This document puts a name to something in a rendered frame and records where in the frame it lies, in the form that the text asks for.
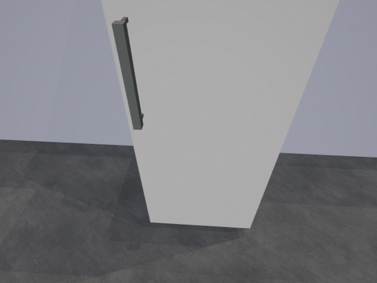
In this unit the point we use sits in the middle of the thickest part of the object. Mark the handle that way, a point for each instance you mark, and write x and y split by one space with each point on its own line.
126 63

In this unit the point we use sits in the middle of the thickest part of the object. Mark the fridge door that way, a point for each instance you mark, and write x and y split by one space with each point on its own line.
219 82

